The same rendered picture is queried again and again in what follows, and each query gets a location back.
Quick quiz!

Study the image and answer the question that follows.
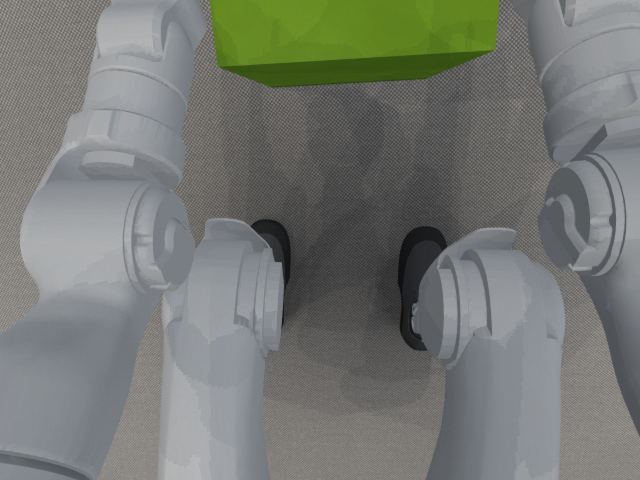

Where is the left robot upper arm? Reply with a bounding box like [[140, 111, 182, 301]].
[[0, 179, 195, 480]]

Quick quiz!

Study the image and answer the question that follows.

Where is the right robot forearm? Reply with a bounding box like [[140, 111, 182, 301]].
[[510, 0, 640, 164]]

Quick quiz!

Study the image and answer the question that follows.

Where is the carton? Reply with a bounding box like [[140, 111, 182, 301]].
[[210, 0, 499, 88]]

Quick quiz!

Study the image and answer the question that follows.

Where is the left robot shin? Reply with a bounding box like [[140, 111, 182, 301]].
[[162, 218, 275, 332]]

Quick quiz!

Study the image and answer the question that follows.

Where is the right robot upper arm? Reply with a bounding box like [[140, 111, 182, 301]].
[[538, 147, 640, 437]]

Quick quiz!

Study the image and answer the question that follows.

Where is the left robot foot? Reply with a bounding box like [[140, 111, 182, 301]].
[[251, 219, 291, 329]]

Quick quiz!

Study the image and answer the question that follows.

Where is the left robot forearm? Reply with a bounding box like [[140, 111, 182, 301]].
[[20, 0, 207, 271]]

